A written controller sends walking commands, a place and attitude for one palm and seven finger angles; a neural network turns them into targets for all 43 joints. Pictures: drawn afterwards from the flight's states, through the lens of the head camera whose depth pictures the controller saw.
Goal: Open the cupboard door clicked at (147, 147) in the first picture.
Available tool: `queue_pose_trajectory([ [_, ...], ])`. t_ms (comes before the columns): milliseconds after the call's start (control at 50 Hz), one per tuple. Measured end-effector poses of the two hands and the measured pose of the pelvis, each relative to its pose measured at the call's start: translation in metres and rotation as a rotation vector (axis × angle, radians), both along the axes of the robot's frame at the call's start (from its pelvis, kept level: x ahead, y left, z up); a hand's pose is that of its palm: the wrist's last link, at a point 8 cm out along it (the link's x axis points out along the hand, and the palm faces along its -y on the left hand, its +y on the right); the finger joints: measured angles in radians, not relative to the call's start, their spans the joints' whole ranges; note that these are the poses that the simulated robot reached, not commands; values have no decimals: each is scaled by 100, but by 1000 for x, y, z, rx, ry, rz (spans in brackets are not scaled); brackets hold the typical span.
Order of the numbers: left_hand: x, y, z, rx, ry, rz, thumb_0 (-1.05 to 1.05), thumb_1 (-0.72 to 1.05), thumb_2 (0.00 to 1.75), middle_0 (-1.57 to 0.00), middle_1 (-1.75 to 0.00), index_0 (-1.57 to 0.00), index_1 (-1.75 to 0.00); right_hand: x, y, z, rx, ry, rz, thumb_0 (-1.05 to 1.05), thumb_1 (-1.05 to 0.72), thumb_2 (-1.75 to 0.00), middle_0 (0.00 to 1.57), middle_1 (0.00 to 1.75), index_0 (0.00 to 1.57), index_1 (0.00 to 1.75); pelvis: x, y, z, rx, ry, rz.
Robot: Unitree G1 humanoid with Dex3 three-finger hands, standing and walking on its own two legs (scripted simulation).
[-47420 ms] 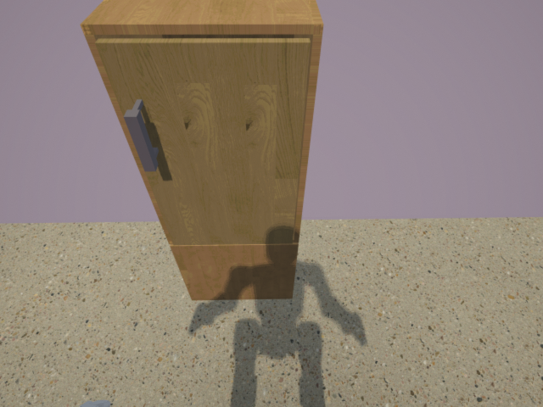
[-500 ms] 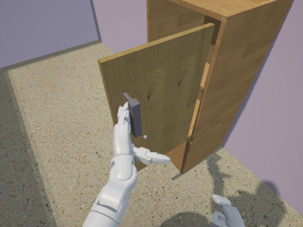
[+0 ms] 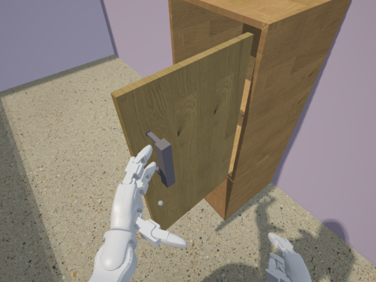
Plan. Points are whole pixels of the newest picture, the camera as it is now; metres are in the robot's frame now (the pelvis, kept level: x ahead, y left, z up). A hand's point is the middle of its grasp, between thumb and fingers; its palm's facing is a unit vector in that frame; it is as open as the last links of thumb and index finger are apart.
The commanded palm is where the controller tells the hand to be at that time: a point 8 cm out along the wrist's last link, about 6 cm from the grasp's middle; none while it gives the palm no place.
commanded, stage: slide the hand sideways off the handle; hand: left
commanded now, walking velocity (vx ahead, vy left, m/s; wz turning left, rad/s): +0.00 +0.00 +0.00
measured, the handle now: (160, 159) +0.35 +0.09 +0.09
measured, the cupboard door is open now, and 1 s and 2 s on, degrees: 93 93 93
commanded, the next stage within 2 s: draw the hand back to the body in 0.60 s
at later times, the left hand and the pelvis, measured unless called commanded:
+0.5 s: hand (131, 229) +0.19 +0.12 +0.09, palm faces +0.03 -1.00 -0.04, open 16.3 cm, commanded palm +0.15 +0.17 +0.09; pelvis +0.01 -0.01 -0.01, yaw +1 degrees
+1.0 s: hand (103, 231) +0.18 +0.16 +0.11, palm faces +0.05 -1.00 -0.07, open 16.3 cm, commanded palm +0.14 +0.21 +0.12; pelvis -0.01 +0.00 -0.01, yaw +2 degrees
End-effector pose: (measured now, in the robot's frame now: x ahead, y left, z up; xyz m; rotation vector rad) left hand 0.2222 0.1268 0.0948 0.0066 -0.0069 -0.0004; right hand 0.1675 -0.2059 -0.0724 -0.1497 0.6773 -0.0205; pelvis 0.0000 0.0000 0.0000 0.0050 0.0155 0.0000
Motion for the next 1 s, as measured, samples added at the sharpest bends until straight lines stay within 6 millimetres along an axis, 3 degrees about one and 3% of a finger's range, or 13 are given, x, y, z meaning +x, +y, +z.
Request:
queue_pose_trajectory([
  [160,-21,17,-1,8,9,28,-1,-50,30,-15,-30,-14,-30,25,0,5,-12,-59,36,2,-91,-90,20,30,20,30,7,-3,-4,-2,20,19],
  [280,-29,26,-3,21,11,20,-1,-50,30,-15,-30,-14,-30,30,0,2,-10,-81,40,2,-91,-90,20,30,20,30,10,-4,-8,-1,36,25],
  [660,-71,56,-4,32,6,39,-1,-50,30,-15,-30,-15,-30,7,-12,-9,-31,-105,-4,2,-91,-90,20,30,20,30,2,-3,-18,-13,53,33],
  [800,-67,53,-2,37,-28,7,-1,-50,30,-15,-30,-15,-30,2,-7,-8,-34,-133,-6,2,-91,-90,20,30,20,30,-7,0,-21,-15,52,32],
  [1000,-64,83,16,66,-32,50,-1,-50,30,-15,-30,-15,-30,-1,4,0,-14,-148,-11,2,-91,-90,20,30,20,30,-5,5,-14,-21,24,27],
])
